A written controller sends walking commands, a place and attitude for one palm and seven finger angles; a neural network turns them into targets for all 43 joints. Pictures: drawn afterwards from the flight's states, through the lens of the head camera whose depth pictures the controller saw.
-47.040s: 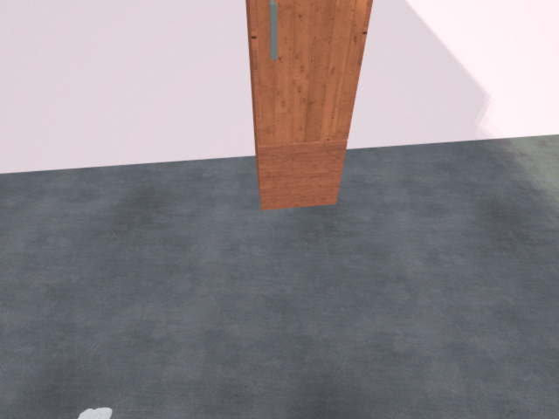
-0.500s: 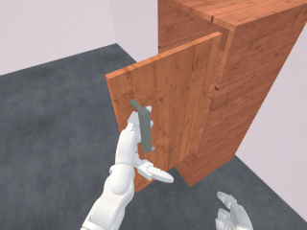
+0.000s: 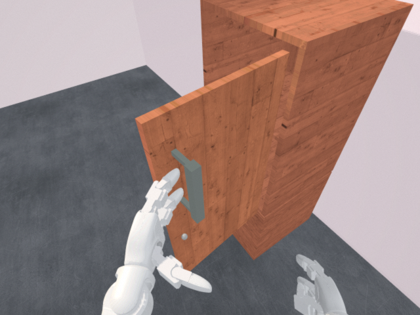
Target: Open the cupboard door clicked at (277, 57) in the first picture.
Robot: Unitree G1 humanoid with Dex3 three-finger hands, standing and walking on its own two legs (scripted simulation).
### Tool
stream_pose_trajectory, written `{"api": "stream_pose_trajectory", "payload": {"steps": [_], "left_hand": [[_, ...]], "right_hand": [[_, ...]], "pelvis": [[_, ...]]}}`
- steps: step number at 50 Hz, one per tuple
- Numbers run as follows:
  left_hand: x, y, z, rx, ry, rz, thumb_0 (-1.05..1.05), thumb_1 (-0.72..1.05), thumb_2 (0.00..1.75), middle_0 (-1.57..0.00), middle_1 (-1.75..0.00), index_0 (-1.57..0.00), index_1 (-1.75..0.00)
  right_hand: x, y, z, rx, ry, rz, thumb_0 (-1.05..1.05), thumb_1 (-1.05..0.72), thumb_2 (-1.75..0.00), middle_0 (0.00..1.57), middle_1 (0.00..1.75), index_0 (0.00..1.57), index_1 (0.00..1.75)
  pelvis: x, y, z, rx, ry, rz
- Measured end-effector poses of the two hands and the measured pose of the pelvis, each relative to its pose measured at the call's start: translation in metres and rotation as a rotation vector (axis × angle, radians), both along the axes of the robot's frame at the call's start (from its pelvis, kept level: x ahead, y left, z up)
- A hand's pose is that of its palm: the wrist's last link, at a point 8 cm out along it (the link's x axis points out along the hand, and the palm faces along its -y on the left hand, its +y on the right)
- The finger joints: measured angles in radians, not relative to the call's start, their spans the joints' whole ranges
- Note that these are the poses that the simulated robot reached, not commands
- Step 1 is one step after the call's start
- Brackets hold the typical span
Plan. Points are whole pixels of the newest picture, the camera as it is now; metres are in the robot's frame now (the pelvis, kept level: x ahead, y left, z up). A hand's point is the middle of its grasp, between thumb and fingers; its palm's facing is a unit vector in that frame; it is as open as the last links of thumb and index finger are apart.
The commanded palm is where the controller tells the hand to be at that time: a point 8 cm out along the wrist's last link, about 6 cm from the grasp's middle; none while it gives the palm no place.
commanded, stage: slide the hand sideways off the handle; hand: left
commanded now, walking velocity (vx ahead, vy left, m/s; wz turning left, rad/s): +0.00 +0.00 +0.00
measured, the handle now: (188, 187) +0.32 +0.07 +0.11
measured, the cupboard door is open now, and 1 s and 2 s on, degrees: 97 97 97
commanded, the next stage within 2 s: draw the hand back to the body in 0.56 s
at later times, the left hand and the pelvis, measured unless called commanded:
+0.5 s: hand (147, 261) +0.18 +0.11 +0.10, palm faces +0.00 -1.00 -0.02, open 16.3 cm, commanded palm +0.15 +0.17 +0.10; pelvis +0.01 +0.00 -0.01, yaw +1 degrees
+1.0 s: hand (117, 255) +0.18 +0.16 +0.12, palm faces +0.01 -1.00 -0.07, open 16.3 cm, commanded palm +0.14 +0.21 +0.13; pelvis +0.01 +0.01 -0.01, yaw +1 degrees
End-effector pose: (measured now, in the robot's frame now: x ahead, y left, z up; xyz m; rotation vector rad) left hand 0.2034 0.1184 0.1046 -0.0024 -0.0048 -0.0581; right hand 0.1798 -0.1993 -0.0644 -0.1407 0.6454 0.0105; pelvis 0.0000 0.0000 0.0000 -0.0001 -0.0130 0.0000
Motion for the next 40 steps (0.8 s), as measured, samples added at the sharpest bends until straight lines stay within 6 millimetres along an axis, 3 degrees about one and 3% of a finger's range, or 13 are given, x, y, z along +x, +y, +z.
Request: {"api": "stream_pose_trajectory", "payload": {"steps": [11,28,40], "left_hand": [[-0.02,0.018,-0.001,0.009,0.002,0.021,-0.02,-0.5,0.3,-0.16,-0.31,-0.16,-0.31],[-0.047,0.054,-0.004,0.03,0.019,0.056,-0.02,-0.5,0.3,-0.15,-0.3,-0.15,-0.3],[-0.042,0.063,-0.001,0.049,-0.007,0.042,-0.02,-0.5,0.3,-0.15,-0.3,-0.15,-0.3]], "right_hand": [[0.014,0.001,0.004,-0.003,-0.066,0.014,0.02,-0.9,-0.9,0.2,0.3,0.2,0.3],[0.004,-0.008,-0.005,-0.026,-0.089,-0.015,0.02,-0.9,-0.9,0.2,0.3,0.2,0.3],[0.003,-0.002,-0.006,-0.022,-0.125,-0.029,0.02,-0.9,-0.9,0.2,0.3,0.2,0.3]], "pelvis": [[0.008,0.001,-0.004,-0.001,0.025,0.007],[0.012,0.002,-0.011,-0.011,0.064,0.018],[0.01,0.008,-0.014,-0.014,0.068,0.018]]}}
